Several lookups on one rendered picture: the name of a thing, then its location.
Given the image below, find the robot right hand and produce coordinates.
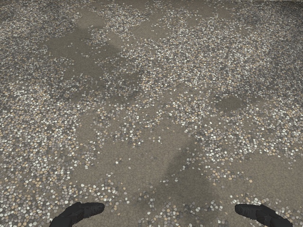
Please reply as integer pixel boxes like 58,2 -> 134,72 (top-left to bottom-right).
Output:
235,203 -> 293,227

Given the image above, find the robot left hand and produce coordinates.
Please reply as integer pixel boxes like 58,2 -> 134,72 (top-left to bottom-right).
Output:
49,201 -> 105,227

